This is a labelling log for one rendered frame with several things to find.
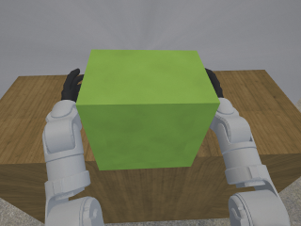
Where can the pedestal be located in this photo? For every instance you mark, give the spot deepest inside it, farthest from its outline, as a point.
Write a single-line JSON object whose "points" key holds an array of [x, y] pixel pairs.
{"points": [[157, 194]]}

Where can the left robot upper arm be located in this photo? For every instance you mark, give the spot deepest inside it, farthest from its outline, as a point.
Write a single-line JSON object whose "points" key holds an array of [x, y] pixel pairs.
{"points": [[84, 211]]}

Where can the right robot upper arm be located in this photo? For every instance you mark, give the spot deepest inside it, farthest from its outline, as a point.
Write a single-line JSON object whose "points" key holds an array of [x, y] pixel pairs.
{"points": [[257, 208]]}

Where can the carton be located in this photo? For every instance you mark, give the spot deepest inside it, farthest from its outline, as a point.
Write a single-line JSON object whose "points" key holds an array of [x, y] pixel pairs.
{"points": [[145, 109]]}

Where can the robot right hand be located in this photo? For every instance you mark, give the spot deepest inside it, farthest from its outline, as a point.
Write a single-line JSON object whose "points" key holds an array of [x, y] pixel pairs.
{"points": [[216, 84]]}

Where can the left robot forearm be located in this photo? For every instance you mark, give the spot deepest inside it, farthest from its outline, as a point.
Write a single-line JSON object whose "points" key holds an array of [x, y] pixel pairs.
{"points": [[63, 154]]}

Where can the right robot forearm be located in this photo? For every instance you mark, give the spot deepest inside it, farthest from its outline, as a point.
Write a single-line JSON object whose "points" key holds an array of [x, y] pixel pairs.
{"points": [[236, 143]]}

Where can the robot left hand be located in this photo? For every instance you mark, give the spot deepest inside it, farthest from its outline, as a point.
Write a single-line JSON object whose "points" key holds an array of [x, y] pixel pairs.
{"points": [[70, 87]]}

